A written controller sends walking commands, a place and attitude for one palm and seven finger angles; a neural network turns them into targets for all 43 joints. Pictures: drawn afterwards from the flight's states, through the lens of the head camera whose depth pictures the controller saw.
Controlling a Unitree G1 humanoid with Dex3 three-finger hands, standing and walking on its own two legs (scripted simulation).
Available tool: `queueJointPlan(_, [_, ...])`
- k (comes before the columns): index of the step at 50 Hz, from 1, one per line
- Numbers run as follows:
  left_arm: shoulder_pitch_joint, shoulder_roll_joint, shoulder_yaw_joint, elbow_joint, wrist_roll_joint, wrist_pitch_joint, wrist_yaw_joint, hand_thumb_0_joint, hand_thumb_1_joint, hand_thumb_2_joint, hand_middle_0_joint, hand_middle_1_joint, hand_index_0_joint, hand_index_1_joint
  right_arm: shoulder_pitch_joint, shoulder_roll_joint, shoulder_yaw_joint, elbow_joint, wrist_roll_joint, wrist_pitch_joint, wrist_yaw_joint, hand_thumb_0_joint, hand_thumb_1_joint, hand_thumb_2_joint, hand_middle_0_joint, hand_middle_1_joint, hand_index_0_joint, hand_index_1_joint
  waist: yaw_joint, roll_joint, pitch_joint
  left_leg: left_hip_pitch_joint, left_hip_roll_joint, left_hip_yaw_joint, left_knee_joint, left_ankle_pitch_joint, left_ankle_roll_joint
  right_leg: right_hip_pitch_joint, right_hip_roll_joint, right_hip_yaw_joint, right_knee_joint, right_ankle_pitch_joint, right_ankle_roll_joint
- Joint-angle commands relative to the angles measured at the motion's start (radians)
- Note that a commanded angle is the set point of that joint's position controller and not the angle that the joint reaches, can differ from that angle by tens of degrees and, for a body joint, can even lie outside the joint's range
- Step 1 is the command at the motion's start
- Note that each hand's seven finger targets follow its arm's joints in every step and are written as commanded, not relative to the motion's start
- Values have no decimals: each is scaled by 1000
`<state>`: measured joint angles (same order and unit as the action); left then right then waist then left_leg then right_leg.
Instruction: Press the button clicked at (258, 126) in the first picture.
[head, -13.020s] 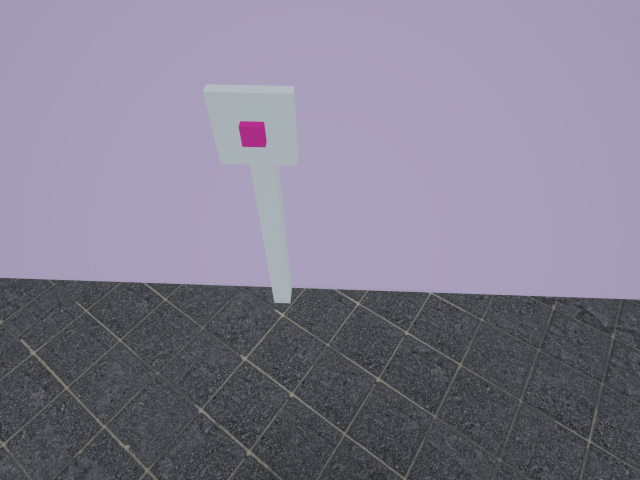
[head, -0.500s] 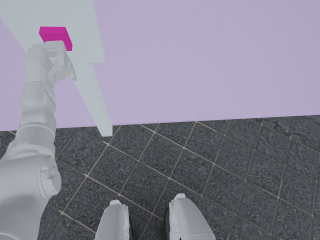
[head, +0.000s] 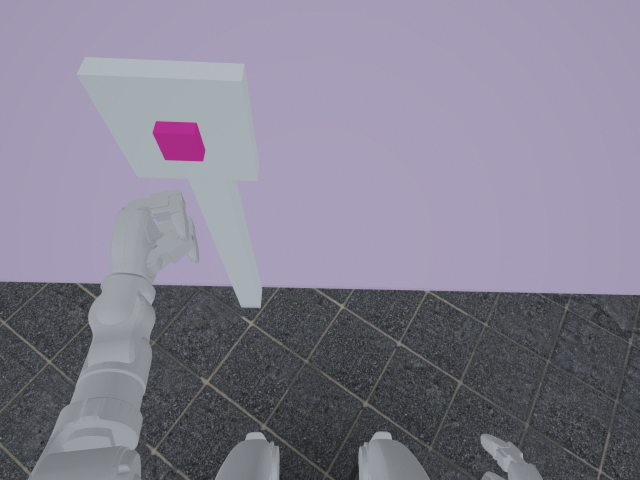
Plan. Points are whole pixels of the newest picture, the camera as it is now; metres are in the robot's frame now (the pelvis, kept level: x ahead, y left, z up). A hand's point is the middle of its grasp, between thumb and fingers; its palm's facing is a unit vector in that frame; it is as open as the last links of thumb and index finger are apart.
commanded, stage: pull the fist back off the button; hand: left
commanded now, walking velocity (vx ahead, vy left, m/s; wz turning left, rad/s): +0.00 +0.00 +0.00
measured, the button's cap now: (180, 139) +0.52 +0.19 +0.07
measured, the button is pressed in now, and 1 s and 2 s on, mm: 0 0 0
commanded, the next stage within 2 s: draw the hand back to the body in 0.10 s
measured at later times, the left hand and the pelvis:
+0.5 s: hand (152, 260) +0.34 +0.19 +0.08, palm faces +0.02 -1.00 -0.04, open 3.1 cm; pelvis +0.00 -0.01 +0.02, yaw +0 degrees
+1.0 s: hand (48, 326) +0.25 +0.22 +0.16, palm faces +0.29 -0.90 -0.32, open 3.1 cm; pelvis +0.02 -0.01 +0.07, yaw +1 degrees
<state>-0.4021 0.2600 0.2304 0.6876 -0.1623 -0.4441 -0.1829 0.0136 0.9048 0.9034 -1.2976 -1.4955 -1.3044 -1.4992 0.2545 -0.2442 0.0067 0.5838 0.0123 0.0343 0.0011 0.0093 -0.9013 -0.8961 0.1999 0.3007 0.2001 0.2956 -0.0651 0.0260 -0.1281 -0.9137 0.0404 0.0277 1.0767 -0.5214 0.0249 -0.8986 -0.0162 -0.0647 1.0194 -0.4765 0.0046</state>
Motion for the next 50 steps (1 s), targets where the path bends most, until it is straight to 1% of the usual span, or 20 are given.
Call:
queueJointPlan(1, [-294,147,12,-253,-20,-58,2,0,900,900,-1300,-1500,-1300,-1500,97,-147,-57,-77,0,-32,-11,0,-900,-900,200,300,200,300,-32,45,-418,323,-17,-54,-100,534,-20,187,36,16,-70,436,-20])
queueJointPlan(4, [-370,205,49,-229,-14,-59,3,0,900,900,-1300,-1500,-1300,-1500,91,-153,-53,-66,-3,-36,-25,0,-900,-900,200,300,200,300,-39,14,-403,259,-24,-54,-91,460,-14,203,34,26,-63,415,-22])
queueJointPlan(7, [-361,182,39,-220,-19,-59,-10,0,900,900,-1300,-1500,-1300,-1500,81,-146,-51,-67,-2,-46,-27,0,-900,-900,200,300,200,300,-29,72,-438,294,-28,-50,-86,473,-19,195,33,29,-62,413,-24])
queueJointPlan(10, [-380,202,53,-161,-24,-48,-28,0,900,900,-1300,-1500,-1300,-1500,85,-152,-47,-58,-1,-48,-30,0,-900,-900,200,300,200,300,-40,20,-421,247,-28,-52,-82,437,-13,201,34,31,-64,401,-21])
queueJointPlan(11, [-312,240,93,-195,-30,-43,-34,0,900,900,-1300,-1500,-1300,-1500,83,-155,-50,-78,1,-47,-29,0,-900,-900,200,300,200,300,-1,42,-471,261,-31,-46,-95,448,-15,254,33,35,-67,414,-24])
queueJointPlan(14, [-152,237,89,-362,-61,-12,-47,0,900,900,-1300,-1500,-1300,-1500,69,-149,-52,-135,15,-47,-24,0,-900,-900,200,300,200,300,31,105,-544,390,-28,-48,-147,575,-16,342,37,27,-101,486,-28])
queueJointPlan(15, [-87,239,95,-403,-72,5,-45,0,900,900,-1300,-1500,-1300,-1500,69,-144,-47,-145,18,-47,-23,0,-900,-900,200,300,200,300,38,75,-535,392,-27,-45,-165,594,-14,379,38,24,-119,509,-24])
queueJointPlan(19, [9,211,85,-443,-98,59,-30,0,900,900,-1300,-1500,-1300,-1500,40,-146,-44,-157,33,-55,-35,0,-900,-900,200,300,200,300,14,-44,-349,307,-29,-33,-230,426,-3,408,42,16,-187,440,-15])
queueJointPlan(22, [35,199,68,-513,-99,65,-26,0,900,900,-1300,-1500,-1300,-1500,18,-141,-39,-163,36,-69,-44,0,-900,-900,200,300,200,300,15,13,-285,325,-35,-24,-275,338,-4,409,38,21,-233,351,-15])
queueJointPlan(24, [67,205,66,-563,-103,64,-28,0,900,900,-1300,-1500,-1300,-1500,10,-141,-39,-165,36,-84,-50,0,-900,-900,200,300,200,300,15,11,-272,358,-32,-31,-294,334,-2,418,38,19,-253,334,-18])
queueJointPlan(26, [114,173,32,-635,-106,63,-39,0,900,900,-1300,-1500,-1300,-1500,-2,-134,-37,-170,40,-102,-54,0,-900,-900,200,300,200,300,20,63,-286,424,-30,-35,-312,375,-5,428,37,13,-260,357,-21])
queueJointPlan(35, [323,182,54,-790,-141,161,-59,0,900,900,-1300,-1500,-1300,-1500,-67,-128,-20,-205,49,-166,-69,0,-900,-900,200,300,200,300,48,10,-171,490,-29,-45,-391,364,-5,493,30,-3,-330,353,-17])
queueJointPlan(36, [309,297,52,-891,8,190,75,0,900,900,-1300,-1500,-1300,-1500,-104,-118,-32,-200,37,-152,-86,0,-900,-900,200,300,200,300,93,10,-192,539,-25,-32,-437,366,4,539,3,52,-400,333,-33])
queueJointPlan(37, [378,220,13,-906,25,224,142,0,900,900,-1300,-1500,-1300,-1500,-97,-103,-25,-209,31,-153,-95,0,-900,-900,200,300,200,300,70,17,-150,563,-24,-27,-463,342,3,538,-2,47,-426,318,-29])
queueJointPlan(38, [435,172,-33,-910,46,253,185,0,900,900,-1300,-1500,-1300,-1500,-100,-98,-17,-201,34,-151,-98,0,-900,-900,200,300,200,300,69,35,-97,580,-19,-29,-482,340,2,545,-4,39,-440,312,-30])
queueJointPlan(40, [451,178,-39,-953,69,289,239,0,900,900,-1300,-1500,-1300,-1500,-112,-101,-11,-192,30,-143,-105,0,-900,-900,200,300,200,300,67,-17,-75,621,-16,-28,-516,358,7,589,1,35,-479,330,-26])
queueJointPlan(44, [501,203,-13,-1018,94,330,287,0,900,900,-1300,-1500,-1300,-1500,-133,-100,-1,-167,15,-145,-113,0,-900,-900,200,300,200,300,80,-14,-48,702,-16,-21,-571,443,9,681,1,30,-537,416,-27])
queueJointPlan(47, [531,194,-8,-1098,106,342,300,0,900,900,-1300,-1500,-1300,-1500,-149,-89,5,-163,9,-151,-110,0,-900,-900,200,300,200,300,86,46,-39,772,-16,-16,-614,505,3,729,0,25,-570,455,-27])
queueJointPlan(49, [588,189,-5,-1097,107,355,301,0,900,900,-1300,-1500,-1300,-1500,-162,-92,5,-153,4,-155,-106,0,-900,-900,200,300,200,300,94,-10,-1,783,-13,-13,-635,521,6,750,5,24,-601,469,-24])
queueJointPlan(50, [593,183,-6,-1135,107,354,301,0,900,900,-1300,-1500,-1300,-1500,-166,-88,7,-155,2,-157,-105,0,-900,-900,200,300,200,300,96,15,-6,800,-13,-12,-647,540,4,768,2,23,-604,481,-23])
